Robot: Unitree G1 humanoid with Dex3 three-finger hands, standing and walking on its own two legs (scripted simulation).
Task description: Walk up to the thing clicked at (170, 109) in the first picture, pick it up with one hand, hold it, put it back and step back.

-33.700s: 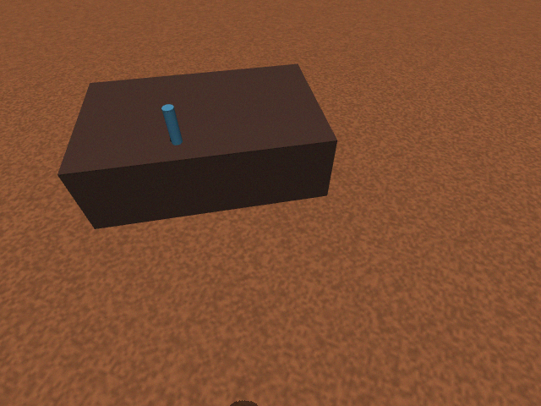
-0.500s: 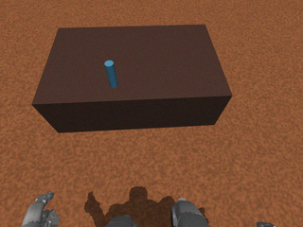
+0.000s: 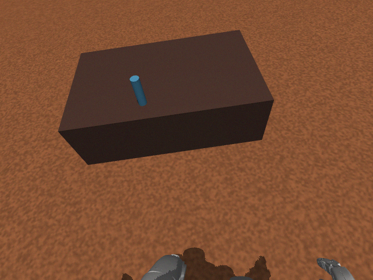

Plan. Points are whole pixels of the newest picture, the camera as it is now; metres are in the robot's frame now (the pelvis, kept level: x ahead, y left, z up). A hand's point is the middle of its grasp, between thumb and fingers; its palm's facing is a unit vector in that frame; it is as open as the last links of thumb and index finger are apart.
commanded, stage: step back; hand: left
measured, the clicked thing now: (138, 91) +1.01 +0.32 -0.32
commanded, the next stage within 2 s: stand in 1.36 s
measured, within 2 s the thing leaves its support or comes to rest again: neither
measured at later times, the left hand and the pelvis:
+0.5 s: hand out of the picture -0.09 +0.30 -0.16, palm faces +0.05 -0.93 -0.37, open 7.4 cm; pelvis -0.12 +0.03 +0.00, yaw +2 degrees
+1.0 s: hand out of the picture -0.04 +0.34 -0.16, palm faces +0.01 -0.93 -0.37, open 7.4 cm; pelvis -0.09 +0.06 +0.00, yaw +0 degrees
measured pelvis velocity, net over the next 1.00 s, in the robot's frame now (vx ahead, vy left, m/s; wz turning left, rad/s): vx -0.09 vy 0.06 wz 0.00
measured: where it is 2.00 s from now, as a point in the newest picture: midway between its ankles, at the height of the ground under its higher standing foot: outside the picture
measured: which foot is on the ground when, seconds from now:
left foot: up 0.00-0.18, down 0.20-0.58, up 0.60-0.80, down 0.82-1.00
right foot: down 0.00-0.26, up 0.28-0.52, down 0.54-0.86, up 0.88-1.00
